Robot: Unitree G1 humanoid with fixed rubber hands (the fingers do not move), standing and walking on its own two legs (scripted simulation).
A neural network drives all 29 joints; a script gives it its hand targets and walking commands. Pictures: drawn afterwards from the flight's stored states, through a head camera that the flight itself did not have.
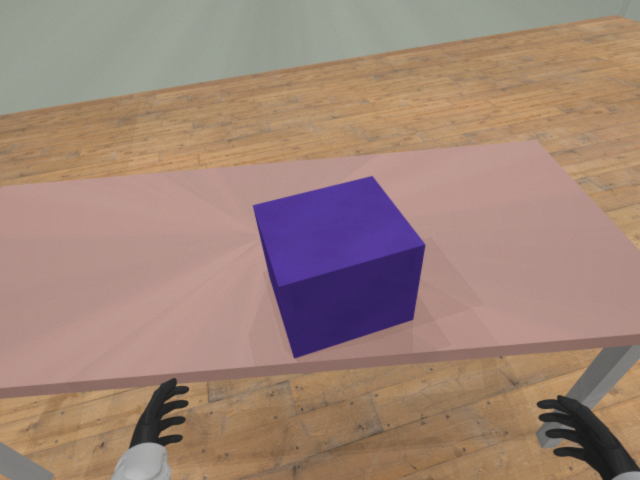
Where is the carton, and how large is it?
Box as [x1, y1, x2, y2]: [253, 176, 424, 358]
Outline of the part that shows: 372,176 253,205 270,280 294,358 410,320 413,317 424,250 424,243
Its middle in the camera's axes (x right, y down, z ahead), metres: +0.02 +0.05 +0.68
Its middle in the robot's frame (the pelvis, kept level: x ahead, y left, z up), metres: +0.49 -0.02 -0.03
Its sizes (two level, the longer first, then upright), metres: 0.223 0.194 0.189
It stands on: a table, 0.63 m high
